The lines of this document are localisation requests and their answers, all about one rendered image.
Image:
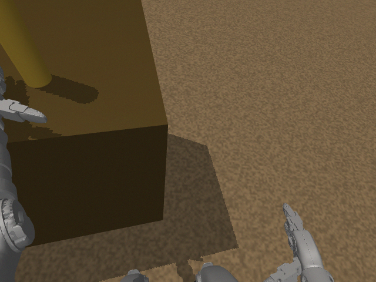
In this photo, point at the right robot hand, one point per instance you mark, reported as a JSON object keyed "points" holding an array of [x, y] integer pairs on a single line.
{"points": [[305, 251]]}

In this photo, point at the right robot arm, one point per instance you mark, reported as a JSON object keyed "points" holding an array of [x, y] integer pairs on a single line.
{"points": [[316, 274]]}

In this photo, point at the can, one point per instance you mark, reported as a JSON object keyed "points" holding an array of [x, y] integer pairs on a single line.
{"points": [[20, 47]]}

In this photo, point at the left robot arm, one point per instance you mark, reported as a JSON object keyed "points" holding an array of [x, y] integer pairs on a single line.
{"points": [[16, 228]]}

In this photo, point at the left robot hand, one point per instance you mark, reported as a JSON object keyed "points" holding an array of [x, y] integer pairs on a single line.
{"points": [[14, 110]]}

